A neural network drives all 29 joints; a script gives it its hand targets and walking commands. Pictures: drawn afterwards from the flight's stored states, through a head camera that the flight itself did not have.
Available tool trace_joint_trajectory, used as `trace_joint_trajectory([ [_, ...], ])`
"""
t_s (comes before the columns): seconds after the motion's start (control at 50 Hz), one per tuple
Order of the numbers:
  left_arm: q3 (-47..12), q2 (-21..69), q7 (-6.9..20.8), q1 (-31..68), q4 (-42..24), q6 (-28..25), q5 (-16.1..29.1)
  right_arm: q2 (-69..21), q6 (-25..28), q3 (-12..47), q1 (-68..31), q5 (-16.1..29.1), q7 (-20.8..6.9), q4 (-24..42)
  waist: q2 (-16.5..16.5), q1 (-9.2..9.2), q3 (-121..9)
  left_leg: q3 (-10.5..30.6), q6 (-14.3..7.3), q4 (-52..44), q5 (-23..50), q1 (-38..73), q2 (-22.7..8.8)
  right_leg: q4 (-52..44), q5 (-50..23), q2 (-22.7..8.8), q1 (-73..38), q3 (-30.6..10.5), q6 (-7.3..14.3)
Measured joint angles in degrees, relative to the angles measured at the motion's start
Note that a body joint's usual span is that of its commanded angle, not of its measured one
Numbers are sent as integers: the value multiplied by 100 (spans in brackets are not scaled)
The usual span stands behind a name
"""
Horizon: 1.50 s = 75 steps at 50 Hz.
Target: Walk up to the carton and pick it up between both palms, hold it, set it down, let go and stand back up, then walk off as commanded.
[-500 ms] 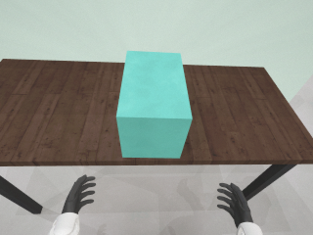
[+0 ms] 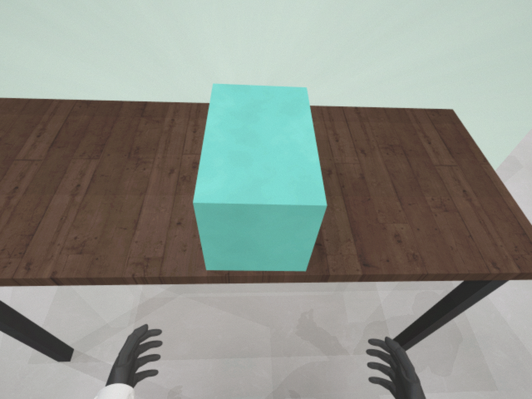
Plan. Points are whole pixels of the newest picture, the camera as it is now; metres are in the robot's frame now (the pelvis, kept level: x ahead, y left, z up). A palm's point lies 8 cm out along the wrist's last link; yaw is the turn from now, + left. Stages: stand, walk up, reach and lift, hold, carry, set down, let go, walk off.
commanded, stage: let go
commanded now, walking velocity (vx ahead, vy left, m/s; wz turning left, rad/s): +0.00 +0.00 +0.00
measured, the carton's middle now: (258, 175) +0.50 +0.02 +0.03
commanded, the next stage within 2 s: stand in 0.40 s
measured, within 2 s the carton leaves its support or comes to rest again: neither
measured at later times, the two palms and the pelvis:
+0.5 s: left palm (118, 382) +0.17 +0.22 -0.08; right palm out of the picture +0.14 -0.21 -0.10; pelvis +0.01 +0.00 +0.00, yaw +0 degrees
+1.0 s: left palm (89, 390) +0.16 +0.27 -0.09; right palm out of the picture +0.11 -0.26 -0.12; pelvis +0.02 +0.00 -0.01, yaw +0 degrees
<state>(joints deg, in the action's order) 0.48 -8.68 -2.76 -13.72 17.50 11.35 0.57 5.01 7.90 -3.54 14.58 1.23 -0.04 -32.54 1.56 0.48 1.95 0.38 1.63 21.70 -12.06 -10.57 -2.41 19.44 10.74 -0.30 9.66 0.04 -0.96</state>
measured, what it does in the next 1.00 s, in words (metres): stands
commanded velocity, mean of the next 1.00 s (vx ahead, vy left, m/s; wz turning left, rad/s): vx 0.00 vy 0.00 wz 0.00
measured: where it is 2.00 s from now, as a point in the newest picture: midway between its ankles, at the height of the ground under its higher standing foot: outside the picture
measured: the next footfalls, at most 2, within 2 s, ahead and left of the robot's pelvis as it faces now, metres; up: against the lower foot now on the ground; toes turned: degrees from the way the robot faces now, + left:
none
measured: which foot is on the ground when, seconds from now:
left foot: down 0.00-1.00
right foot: down 0.00-1.00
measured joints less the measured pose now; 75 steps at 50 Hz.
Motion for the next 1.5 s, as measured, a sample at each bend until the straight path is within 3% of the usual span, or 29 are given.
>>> trace_joint_trajectory([
  [0.44, 0, -28, 91, 1, 351, -257, 0, 0, 682, -1, -222, -153, -19, -1026, -35, 0, 1, -4, 10, 0, -77, 9, -2, -8, 72, 0, -13, 0, 0],
  [0.56, 29, -502, 93, 0, 748, -759, -1, 271, -234, -2, -222, -224, -20, -1168, 23, 0, 2, 4, 10, 544, -409, 13, 6, 695, 488, -11, 57, 1, 1],
  [0.68, 59, -865, 102, 0, 1045, -921, 0, 636, -556, -2, -223, -234, -20, -1365, 27, 0, 1, 11, 10, 890, -641, 10, 7, 1060, 731, -12, 68, 0, 12],
  [1.5, 60, -964, 124, 1, 1829, -1218, -1, 748, -703, 0, -223, -234, -31, -1915, -41, 0, 1, 12, 10, 970, -755, 4, 7, 1124, 835, -13, 67, 0, 14],
])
